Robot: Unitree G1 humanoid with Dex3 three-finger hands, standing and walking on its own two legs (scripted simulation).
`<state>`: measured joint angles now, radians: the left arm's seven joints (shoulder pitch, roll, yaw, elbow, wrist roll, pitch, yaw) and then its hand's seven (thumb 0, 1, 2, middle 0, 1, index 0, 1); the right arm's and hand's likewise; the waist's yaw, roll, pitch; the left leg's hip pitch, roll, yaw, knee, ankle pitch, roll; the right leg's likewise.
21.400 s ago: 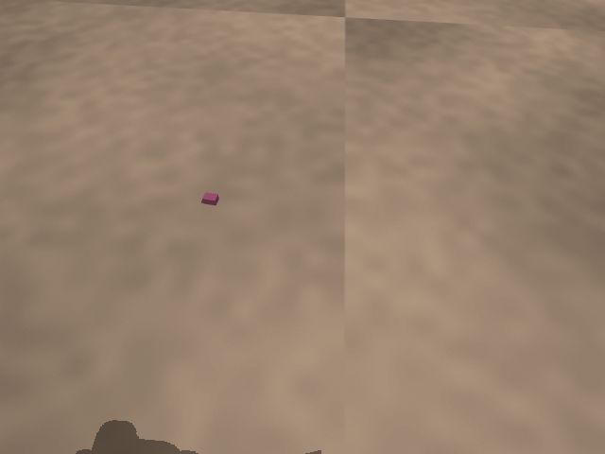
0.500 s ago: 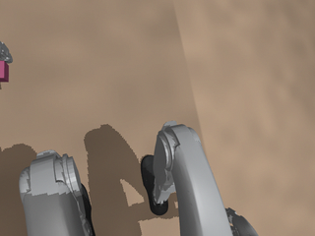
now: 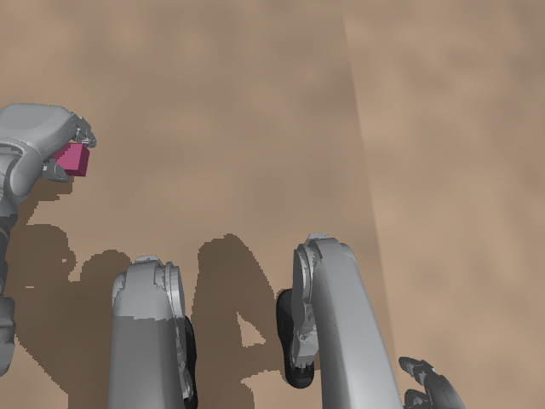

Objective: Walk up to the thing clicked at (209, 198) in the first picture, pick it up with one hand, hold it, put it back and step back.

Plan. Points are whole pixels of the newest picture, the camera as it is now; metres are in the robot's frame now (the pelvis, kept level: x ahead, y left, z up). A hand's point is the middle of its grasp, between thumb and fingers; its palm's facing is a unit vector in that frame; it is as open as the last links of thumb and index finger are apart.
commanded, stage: lift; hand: left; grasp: from above
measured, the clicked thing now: (62, 158) +0.48 +0.27 -0.14
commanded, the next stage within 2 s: hold in 1.14 s
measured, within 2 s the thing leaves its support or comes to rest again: neither
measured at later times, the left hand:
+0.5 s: hand out of the picture +0.39 +0.25 +0.11, palm faces -0.45 -0.03 -0.89, open 7.1 cm
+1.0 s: hand out of the picture +0.38 +0.23 +0.23, palm faces -0.46 -0.02 -0.89, open 7.1 cm
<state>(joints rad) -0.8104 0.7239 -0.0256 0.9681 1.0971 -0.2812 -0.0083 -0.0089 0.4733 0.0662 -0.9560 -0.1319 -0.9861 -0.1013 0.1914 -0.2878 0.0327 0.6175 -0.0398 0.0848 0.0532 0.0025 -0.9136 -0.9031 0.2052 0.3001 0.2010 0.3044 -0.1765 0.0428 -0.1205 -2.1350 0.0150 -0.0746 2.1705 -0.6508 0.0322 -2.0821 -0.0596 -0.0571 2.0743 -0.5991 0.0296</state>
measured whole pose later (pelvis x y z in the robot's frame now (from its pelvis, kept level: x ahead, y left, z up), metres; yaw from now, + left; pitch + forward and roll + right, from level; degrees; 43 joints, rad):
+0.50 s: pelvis +0.01 +0.00 +0.18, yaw +3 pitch +24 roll -3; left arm -0.46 0.56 -0.12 0.73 1.01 -0.17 0.03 -0.01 0.47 0.06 -0.96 -0.13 -0.99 -0.10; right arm 0.17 -0.24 0.00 0.68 0.03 0.05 -0.04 0.01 -0.90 -0.90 0.21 0.30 0.20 0.30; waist -0.09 0.05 -0.15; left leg -1.43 0.04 -0.02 1.59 -0.58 0.02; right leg -1.41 -0.04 -0.04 1.52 -0.52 0.02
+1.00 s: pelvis +0.05 +0.00 +0.30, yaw +3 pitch +13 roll -1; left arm -0.38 0.46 -0.18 0.84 1.05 -0.15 0.10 -0.01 0.46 0.08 -0.96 -0.14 -0.99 -0.11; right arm 0.25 -0.25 -0.03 0.73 0.04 0.00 -0.06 0.01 -0.91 -0.90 0.20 0.30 0.20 0.30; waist -0.07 0.03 -0.11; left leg -0.84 0.04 0.02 1.05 -0.44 0.01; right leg -0.85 -0.03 -0.02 1.00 -0.39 0.02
